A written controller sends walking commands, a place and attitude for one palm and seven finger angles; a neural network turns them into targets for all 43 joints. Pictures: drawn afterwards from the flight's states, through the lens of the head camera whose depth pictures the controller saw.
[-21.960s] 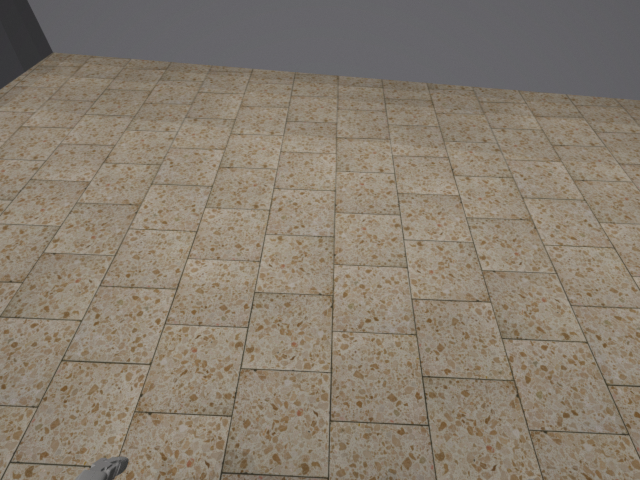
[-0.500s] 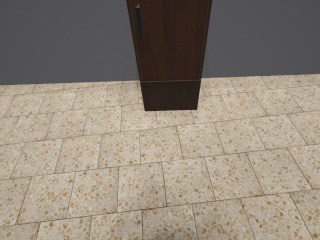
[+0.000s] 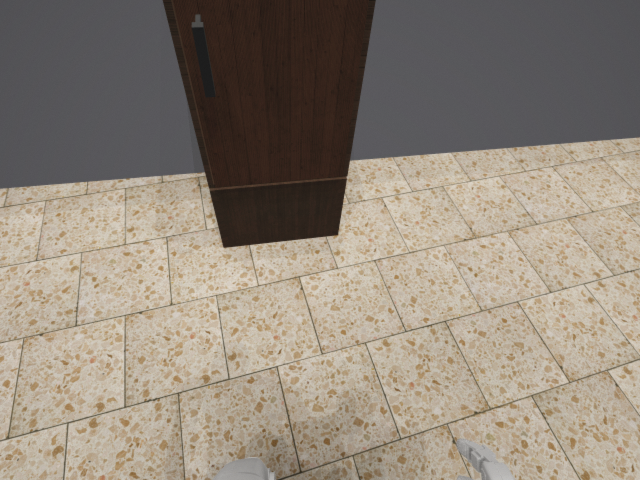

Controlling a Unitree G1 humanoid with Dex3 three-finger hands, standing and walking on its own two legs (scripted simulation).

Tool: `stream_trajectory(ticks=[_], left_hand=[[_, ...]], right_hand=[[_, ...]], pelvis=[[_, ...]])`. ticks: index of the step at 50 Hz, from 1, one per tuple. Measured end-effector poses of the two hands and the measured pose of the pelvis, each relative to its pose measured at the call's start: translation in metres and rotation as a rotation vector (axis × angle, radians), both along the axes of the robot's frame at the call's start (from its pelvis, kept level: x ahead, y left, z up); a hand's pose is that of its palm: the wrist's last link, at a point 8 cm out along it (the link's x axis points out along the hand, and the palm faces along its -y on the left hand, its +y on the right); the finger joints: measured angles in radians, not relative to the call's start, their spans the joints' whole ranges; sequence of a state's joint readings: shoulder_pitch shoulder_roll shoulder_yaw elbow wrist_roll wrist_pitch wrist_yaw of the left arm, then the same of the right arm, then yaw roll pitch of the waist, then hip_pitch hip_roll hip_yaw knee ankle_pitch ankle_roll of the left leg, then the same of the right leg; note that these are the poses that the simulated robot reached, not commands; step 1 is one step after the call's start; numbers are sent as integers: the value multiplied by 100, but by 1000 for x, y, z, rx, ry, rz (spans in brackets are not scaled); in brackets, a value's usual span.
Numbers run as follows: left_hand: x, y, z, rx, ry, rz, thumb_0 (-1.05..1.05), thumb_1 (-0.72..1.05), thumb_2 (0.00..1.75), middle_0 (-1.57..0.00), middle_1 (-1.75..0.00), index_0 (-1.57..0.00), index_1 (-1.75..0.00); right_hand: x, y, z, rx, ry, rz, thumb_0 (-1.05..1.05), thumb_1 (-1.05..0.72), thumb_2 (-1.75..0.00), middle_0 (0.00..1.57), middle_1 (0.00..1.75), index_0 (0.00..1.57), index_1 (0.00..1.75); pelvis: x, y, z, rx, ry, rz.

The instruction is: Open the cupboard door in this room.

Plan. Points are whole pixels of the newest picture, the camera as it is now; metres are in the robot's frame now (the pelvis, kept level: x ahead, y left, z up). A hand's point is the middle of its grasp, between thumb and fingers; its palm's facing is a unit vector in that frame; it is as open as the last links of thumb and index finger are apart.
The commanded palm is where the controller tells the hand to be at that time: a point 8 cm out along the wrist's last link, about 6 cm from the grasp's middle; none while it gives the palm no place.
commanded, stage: walk to a spot facing it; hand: left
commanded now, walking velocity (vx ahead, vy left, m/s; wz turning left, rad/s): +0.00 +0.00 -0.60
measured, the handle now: (204, 57) +0.87 +0.35 +0.02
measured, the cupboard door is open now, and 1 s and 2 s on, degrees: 0 0 0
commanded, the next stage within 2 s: turn to face it in 0.20 s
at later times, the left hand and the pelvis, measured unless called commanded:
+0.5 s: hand (283, 339) +0.33 +0.09 -0.14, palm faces -0.26 -0.94 -0.23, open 7.3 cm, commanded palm none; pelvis +0.14 -0.04 +0.00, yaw -10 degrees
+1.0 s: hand (173, 416) +0.20 +0.24 -0.16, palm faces +0.14 -0.96 -0.26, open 7.4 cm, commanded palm none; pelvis +0.16 +0.00 +0.01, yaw +6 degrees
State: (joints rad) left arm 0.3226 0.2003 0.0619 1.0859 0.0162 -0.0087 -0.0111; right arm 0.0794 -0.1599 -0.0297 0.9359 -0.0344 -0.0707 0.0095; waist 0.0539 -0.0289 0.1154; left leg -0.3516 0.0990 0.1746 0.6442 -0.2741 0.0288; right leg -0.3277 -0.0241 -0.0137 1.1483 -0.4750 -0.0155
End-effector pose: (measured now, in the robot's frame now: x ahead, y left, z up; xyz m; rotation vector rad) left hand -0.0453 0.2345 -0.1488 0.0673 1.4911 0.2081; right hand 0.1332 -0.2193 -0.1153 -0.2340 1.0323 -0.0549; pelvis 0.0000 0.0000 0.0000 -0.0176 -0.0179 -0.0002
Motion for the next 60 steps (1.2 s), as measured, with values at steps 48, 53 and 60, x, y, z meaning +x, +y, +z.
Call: stream_trajectory(ticks=[48, 53, 60], left_hand=[[242, 42, 11, 97, -176, -14, 1, 91, 90, -20, -30, -20, -30], [224, 49, 25, 122, -163, 28, 1, 91, 90, -19, -30, -20, -30], [222, 27, 31, 128, -193, 59, 1, 91, 90, -19, -30, -20, -30]], right_hand=[[115, -31, 11, -104, 169, -58, 0, -91, -90, 19, 30, 20, 30], [123, -20, 15, -82, 177, -11, 0, -91, -90, 20, 30, 20, 30], [124, -21, 5, -32, 188, 26, 0, -91, -90, 20, 30, 20, 30]], pelvis=[[162, 3, 9, -23, 25, 83], [164, 3, 18, -22, 26, 121], [160, -13, 18, -3, 14, 172]])
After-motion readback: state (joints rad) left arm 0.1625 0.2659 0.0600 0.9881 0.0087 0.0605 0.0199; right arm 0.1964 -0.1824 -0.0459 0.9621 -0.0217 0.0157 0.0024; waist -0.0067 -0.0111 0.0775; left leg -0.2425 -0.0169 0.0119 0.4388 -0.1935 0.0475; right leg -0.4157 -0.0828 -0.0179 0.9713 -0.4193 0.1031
